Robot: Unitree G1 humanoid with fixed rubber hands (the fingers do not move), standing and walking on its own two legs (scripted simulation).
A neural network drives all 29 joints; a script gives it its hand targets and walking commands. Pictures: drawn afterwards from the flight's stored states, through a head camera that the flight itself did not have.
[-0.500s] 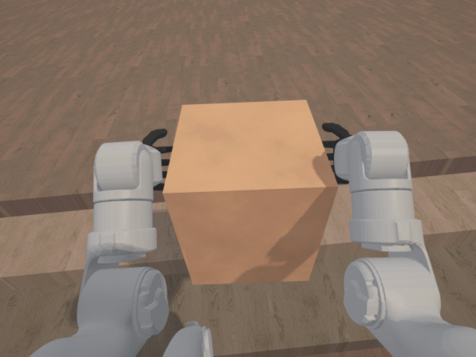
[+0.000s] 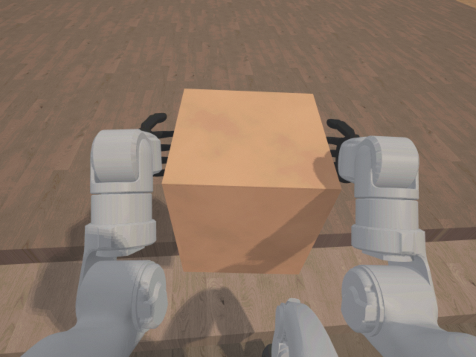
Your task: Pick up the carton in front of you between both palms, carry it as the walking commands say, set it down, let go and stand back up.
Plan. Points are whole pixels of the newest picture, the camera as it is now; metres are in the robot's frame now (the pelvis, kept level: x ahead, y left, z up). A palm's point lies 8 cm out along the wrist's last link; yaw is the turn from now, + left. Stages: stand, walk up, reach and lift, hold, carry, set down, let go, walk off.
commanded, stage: carry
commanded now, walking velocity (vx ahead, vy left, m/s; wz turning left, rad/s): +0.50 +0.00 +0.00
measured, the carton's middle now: (245, 187) +0.38 +0.00 +0.12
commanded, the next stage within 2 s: none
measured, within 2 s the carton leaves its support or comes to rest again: neither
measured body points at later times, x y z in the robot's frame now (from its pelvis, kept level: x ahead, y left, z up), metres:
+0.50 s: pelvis +0.28 -0.02 +0.10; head +0.29 -0.04 +0.55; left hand +0.66 +0.14 +0.29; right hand +0.68 -0.17 +0.28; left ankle +0.43 +0.11 -0.44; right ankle +0.21 -0.12 -0.64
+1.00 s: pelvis +0.58 +0.00 +0.20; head +0.60 +0.03 +0.65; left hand +0.98 +0.14 +0.37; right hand +0.96 -0.16 +0.38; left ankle +0.49 +0.11 -0.54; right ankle +0.72 -0.12 -0.34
